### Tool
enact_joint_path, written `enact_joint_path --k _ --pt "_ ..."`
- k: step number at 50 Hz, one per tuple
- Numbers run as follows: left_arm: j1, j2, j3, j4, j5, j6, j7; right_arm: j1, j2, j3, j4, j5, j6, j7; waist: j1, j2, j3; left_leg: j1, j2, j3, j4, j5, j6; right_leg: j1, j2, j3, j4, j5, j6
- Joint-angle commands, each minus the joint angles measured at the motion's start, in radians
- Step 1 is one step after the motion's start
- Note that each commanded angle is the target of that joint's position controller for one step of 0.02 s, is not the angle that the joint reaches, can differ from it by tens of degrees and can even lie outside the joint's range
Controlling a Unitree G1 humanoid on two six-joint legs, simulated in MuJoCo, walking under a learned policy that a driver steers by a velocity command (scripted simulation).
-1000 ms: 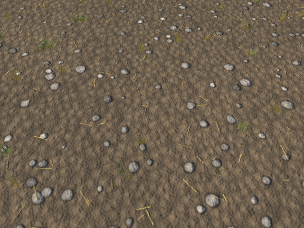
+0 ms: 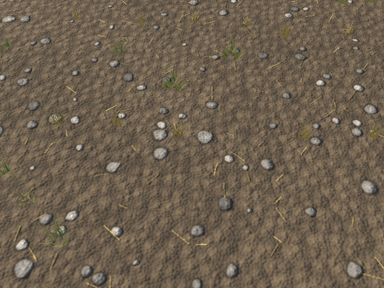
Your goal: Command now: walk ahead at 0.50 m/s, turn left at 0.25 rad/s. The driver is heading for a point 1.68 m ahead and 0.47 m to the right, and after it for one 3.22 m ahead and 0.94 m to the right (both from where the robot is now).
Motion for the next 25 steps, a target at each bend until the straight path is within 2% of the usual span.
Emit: enact_joint_path --k 1,2,4,7,10,13,15,18,19,21,22,23,24,25 --pt "-0.051 0.118 0.018 -0.087 0.005 -0.044 0.001 0.116 -0.108 -0.030 -0.026 -0.014 -0.029 -0.007 -0.063 0.037 -0.153 0.445 0.292 -0.423 -0.346 0.111 0.179 -0.438 -0.077 0.083 0.065 0.135 -0.033" --pt "-0.018 0.116 0.021 -0.070 0.007 -0.030 -0.001 0.084 -0.083 -0.019 -0.033 -0.027 -0.034 -0.009 -0.032 0.061 -0.147 0.373 0.267 -0.360 -0.372 0.183 0.166 -0.369 -0.100 0.094 0.041 0.177 -0.032" --pt "0.022 0.090 0.018 -0.045 0.007 -0.001 -0.003 0.078 -0.089 -0.019 -0.017 -0.029 -0.051 -0.012 -0.012 0.060 -0.138 0.311 0.255 -0.275 -0.423 0.276 0.167 -0.324 -0.103 0.085 0.003 0.230 -0.016" --pt "-0.035 0.068 0.012 -0.054 0.010 0.022 0.003 0.103 -0.106 -0.024 0.022 -0.033 -0.068 -0.021 -0.024 0.041 -0.075 0.308 0.240 -0.159 -0.473 0.338 0.145 -0.404 -0.096 0.097 -0.111 0.364 0.008" --pt "-0.093 0.056 0.010 -0.067 0.006 0.014 -0.005 0.111 -0.103 -0.020 0.046 -0.037 -0.070 -0.033 -0.050 0.048 -0.045 0.333 0.211 -0.052 -0.498 0.314 0.097 -0.418 -0.058 0.111 -0.291 0.543 0.009" --pt "-0.162 0.035 0.001 -0.090 0.005 0.007 -0.019 0.123 -0.115 -0.021 0.072 -0.034 -0.071 -0.040 -0.082 0.049 -0.012 0.365 0.220 0.010 -0.526 0.294 0.067 -0.396 -0.029 0.076 -0.443 0.647 -0.004" --pt "-0.204 0.024 -0.006 -0.112 0.006 0.005 -0.030 0.149 -0.116 -0.024 0.099 -0.028 -0.064 -0.043 -0.101 0.041 0.013 0.436 0.242 0.035 -0.517 0.330 0.062 -0.423 -0.020 0.063 -0.506 0.643 -0.018" --pt "-0.252 0.017 -0.011 -0.151 0.009 0.001 -0.053 0.176 -0.124 -0.029 0.127 -0.020 -0.040 -0.049 -0.113 0.036 0.024 0.571 0.284 0.060 -0.449 0.469 0.062 -0.479 -0.001 0.027 -0.560 0.540 -0.047" --pt "-0.253 0.020 -0.010 -0.163 0.010 0.001 -0.061 0.171 -0.132 -0.032 0.130 -0.017 -0.031 -0.054 -0.104 0.044 0.016 0.601 0.293 0.070 -0.409 0.576 0.057 -0.470 0.014 0.005 -0.570 0.486 -0.061" --pt "-0.206 0.049 0.004 -0.174 0.011 0.006 -0.067 0.149 -0.163 -0.040 0.123 -0.014 -0.013 -0.068 -0.062 0.089 -0.046 0.632 0.295 0.097 -0.277 0.930 0.036 -0.367 0.073 -0.061 -0.560 0.373 -0.099" --pt "-0.135 0.077 0.018 -0.165 0.011 0.011 -0.066 0.139 -0.175 -0.042 0.118 -0.015 -0.005 -0.076 -0.020 0.111 -0.096 0.628 0.290 0.109 -0.165 1.073 0.023 -0.269 0.108 -0.084 -0.549 0.325 -0.122" --pt "-0.001 0.123 0.042 -0.140 0.009 0.013 -0.058 0.120 -0.180 -0.041 0.114 -0.013 0.002 -0.082 0.057 0.100 -0.168 0.560 0.266 0.129 0.020 1.087 -0.001 -0.076 0.141 -0.083 -0.590 0.351 -0.155" --pt "0.164 0.190 0.070 -0.113 0.010 0.019 -0.041 0.109 -0.170 -0.032 0.100 -0.016 -0.006 -0.086 0.143 0.027 -0.263 0.348 0.224 0.131 0.298 0.842 -0.038 0.230 0.067 0.069 -0.637 0.394 -0.214" --pt "0.200 0.282 0.090 -0.108 0.000 0.019 -0.030 0.238 -0.016 0.017 0.062 -0.050 -0.036 -0.058 0.039 -0.237 -0.373 -0.136 0.013 0.075 0.684 -0.172 -0.111 0.642 -0.206 0.592 -0.644 0.299 -0.416"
